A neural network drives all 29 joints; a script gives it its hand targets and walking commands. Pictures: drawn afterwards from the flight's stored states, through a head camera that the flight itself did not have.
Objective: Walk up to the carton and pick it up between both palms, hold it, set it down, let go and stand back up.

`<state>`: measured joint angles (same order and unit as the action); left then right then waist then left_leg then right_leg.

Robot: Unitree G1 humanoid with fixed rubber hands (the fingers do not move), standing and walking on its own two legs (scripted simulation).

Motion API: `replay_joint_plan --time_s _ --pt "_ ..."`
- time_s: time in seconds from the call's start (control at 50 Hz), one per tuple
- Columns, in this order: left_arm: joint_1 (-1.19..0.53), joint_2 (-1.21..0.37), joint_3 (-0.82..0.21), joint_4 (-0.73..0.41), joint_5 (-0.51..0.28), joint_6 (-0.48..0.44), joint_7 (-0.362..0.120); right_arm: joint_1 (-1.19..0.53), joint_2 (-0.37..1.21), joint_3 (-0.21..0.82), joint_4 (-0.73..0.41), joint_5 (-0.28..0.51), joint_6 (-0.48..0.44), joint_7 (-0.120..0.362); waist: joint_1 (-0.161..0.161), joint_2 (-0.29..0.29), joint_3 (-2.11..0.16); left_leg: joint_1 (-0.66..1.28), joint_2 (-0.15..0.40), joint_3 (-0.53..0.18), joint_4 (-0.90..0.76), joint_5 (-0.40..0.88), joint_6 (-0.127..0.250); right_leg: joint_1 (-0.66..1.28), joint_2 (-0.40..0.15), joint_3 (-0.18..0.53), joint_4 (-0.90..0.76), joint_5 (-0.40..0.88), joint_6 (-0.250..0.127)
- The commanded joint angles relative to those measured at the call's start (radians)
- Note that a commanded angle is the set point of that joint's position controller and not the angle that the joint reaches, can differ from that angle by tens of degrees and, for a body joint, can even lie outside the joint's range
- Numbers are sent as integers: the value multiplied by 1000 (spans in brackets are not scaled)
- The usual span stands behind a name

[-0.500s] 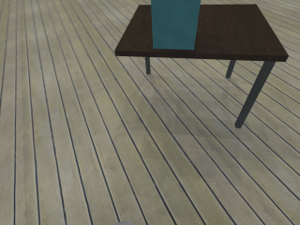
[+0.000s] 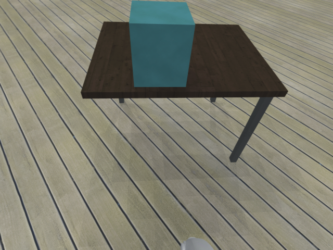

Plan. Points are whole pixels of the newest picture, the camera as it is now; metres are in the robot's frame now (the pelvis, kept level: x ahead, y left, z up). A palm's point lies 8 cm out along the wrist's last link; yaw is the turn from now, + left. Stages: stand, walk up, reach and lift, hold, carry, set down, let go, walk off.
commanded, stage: walk up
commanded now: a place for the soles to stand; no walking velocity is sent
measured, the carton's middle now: (159, 45) +0.92 +0.03 +0.05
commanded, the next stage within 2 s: none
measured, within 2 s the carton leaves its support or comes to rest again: neither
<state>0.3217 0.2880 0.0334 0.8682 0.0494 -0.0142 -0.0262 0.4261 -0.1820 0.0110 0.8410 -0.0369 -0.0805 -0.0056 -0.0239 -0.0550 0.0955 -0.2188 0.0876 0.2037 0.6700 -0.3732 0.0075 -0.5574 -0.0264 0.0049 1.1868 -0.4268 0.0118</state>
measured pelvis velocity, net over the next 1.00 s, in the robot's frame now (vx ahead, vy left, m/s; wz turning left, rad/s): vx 0.38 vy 0.02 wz -0.05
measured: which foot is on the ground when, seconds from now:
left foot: down 0.00-0.22, up 0.24-0.66, down 0.68-1.00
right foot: up 0.00-0.18, down 0.20-0.68, up 0.70-1.00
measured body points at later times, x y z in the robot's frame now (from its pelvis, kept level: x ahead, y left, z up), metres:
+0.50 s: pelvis +0.22 -0.02 +0.01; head +0.23 -0.03 +0.46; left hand +0.26 +0.21 -0.12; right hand +0.26 -0.28 -0.13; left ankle +0.29 +0.13 -0.65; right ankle +0.23 -0.13 -0.72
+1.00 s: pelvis +0.38 +0.02 +0.00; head +0.42 +0.03 +0.45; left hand +0.49 +0.26 -0.14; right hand +0.39 -0.21 -0.14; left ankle +0.40 +0.15 -0.72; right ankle +0.46 -0.11 -0.69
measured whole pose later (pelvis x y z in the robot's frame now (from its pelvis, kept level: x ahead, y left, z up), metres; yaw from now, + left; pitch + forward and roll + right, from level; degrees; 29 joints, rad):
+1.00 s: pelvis +0.38 +0.02 +0.00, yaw -3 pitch -4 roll +1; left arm 0.21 0.24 0.01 0.85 0.03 0.02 0.00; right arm 0.37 -0.16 0.00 0.84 -0.03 -0.04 -0.02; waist -0.03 -0.05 0.15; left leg -0.25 0.05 0.12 0.64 -0.32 0.00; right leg -0.51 -0.08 -0.02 0.91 -0.30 0.02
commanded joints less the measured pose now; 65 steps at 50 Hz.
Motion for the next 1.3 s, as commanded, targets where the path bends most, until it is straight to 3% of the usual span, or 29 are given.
replay_joint_plan --time_s 0.0,0.06,0.1,0.16,0.18,0.2,0.22,0.24,0.28,0.36,0.44,0.58,0.62,0.64,0.66,0.68,0.7,0.74,0.82,0.88,0.92,1.0,1.04,1.06,1.08,1.1,1.12,1.2,1.28 --pt "-54 -23 -11 -122 -5 -28 -18 57 -192 -47 -24 -15 -28 -14 -4 158 35 83 291 -252 -391 268 212 -131 -59 14 -214 132 -5" --pt "-81 -43 -13 -135 -6 -35 -29 23 -213 -44 -19 -18 -22 -7 15 178 11 -23 221 -92 -331 273 174 93 -15 -72 -403 283 -32" --pt "-50 -40 -8 -136 -5 -39 -26 23 -223 -47 -17 -19 -8 -8 25 168 10 -45 239 -102 -305 244 166 198 4 -87 -466 314 -45" --pt "143 28 28 -87 9 -52 1 64 -214 -34 0 -21 24 2 112 11 -73 -116 182 -24 35 276 117 478 43 -75 -561 298 -77" --pt "226 86 54 -83 16 -55 15 143 -165 -14 9 -17 35 12 132 -111 -164 -190 112 20 278 176 86 610 -43 64 -565 164 -91" --pt "273 173 78 -104 8 -49 32 197 -116 1 -15 -3 50 22 128 -273 -215 -333 -8 -9 534 -241 33 663 -289 521 -734 -24 -156" --pt "267 201 83 -111 -31 -34 48 165 -165 -16 -42 5 71 24 131 -131 -170 -395 -26 -147 618 -260 21 618 -377 770 -894 -239 -229" --pt "221 200 83 -120 -57 -28 62 92 -206 -32 -73 8 78 26 137 -114 -114 -452 -8 -193 678 -221 16 559 -397 820 -971 -370 -264" --pt "151 160 61 -145 -58 -36 70 24 -189 -34 -71 3 66 27 117 -78 17 -483 25 -234 680 -116 15 431 -367 648 -966 -179 -181" --pt "50 66 33 -147 -25 -70 48 77 -147 -40 -28 -4 51 30 39 -66 -19 -326 37 -261 532 -61 -5 302 -289 332 -921 78 -215" --pt "61 48 29 -109 -12 -90 42 4 -115 -47 -55 -11 61 43 36 -42 32 -376 41 -243 393 22 -26 259 -276 240 -950 51 -248" --pt "59 113 31 -50 4 -74 22 -58 -99 -56 -94 -9 29 52 24 -74 25 -128 -11 -135 12 186 -7 168 -224 67 -881 -83 -209" --pt "73 82 10 -36 13 -55 15 37 -119 -77 -73 -17 14 34 -23 20 -18 77 -58 -118 -56 219 10 111 -177 1 -698 -38 -170" --pt "114 39 -10 -24 18 -46 10 116 -147 -90 -58 -22 8 21 -50 116 -63 180 -41 -182 -94 194 13 81 -119 -55 -512 12 -131" --pt "158 -30 -40 -38 10 -43 3 179 -224 -110 -62 -23 2 9 -59 317 -119 262 161 -472 -194 101 55 -3 -33 -132 -237 -32 -61" --pt "202 -28 -41 -59 5 -28 6 206 -285 -117 -86 -3 10 -5 -40 335 -111 249 346 -832 -359 -15 116 -81 28 -75 -58 -213 -19" --pt "164 37 -19 -69 -2 -9 14 161 -306 -130 -81 23 28 -17 -43 263 -64 189 360 -899 -427 -179 214 -122 -10 -30 28 -211 -10" --pt "31 61 -11 -95 4 -4 18 136 -254 -108 -85 36 30 -23 -72 206 37 108 332 -799 -459 -133 209 -189 -40 -4 74 -148 -8" --pt "72 24 -12 -55 -3 -3 18 9 -190 -83 -93 13 5 -25 -1 198 1 -3 265 -495 -370 276 205 -29 -86 42 -42 -39 16" --pt "44 -17 -19 -46 -7 16 27 -57 -158 -67 -100 11 -7 -29 25 179 -60 -40 249 -345 -273 754 225 91 -81 13 -143 34 16" --pt "15 -27 -25 -49 -16 22 29 -103 -162 -61 -106 11 -2 -28 39 209 -82 -59 202 -235 -206 914 195 168 -70 -12 -248 151 7" --pt "-40 -4 -9 -55 -21 23 30 -144 -205 -66 -120 18 33 -17 48 180 -103 -127 161 -214 -96 759 143 349 -16 -71 -489 352 -18" --pt "-31 39 10 -49 -27 15 32 -128 -194 -52 -114 23 55 -11 63 33 -119 -203 91 -183 39 471 83 484 -33 -23 -639 585 -52" --pt "-48 113 29 -68 -30 13 33 -64 -135 -29 -117 30 63 -9 52 -122 -175 -235 21 -139 173 163 24 509 -208 172 -670 726 -122" --pt "-87 147 38 -92 -56 22 39 -2 -102 -21 -105 37 86 -19 33 -195 -202 -166 -61 -133 314 -282 -2 397 -351 328 -754 668 -236" --pt "-141 144 39 -97 -66 34 48 -13 -114 -33 -97 37 107 -34 33 -193 -157 -161 -55 -190 400 -383 -7 298 -385 348 -792 514 -311" --pt "-184 125 38 -102 -70 41 55 -53 -134 -41 -99 33 114 -39 38 -177 -120 -179 -46 -205 422 -370 -9 254 -360 330 -822 416 -316" --pt "-218 88 29 -125 -37 43 63 -67 -126 -57 -86 29 101 -35 36 -153 -146 -165 -59 -213 397 -258 -21 272 -290 211 -754 525 -269" --pt "-270 60 18 -132 -16 52 59 -42 -95 -57 -92 31 79 -23 10 -118 -239 -87 -67 -179 67 -136 -21 358 -248 163 -690 378 -215"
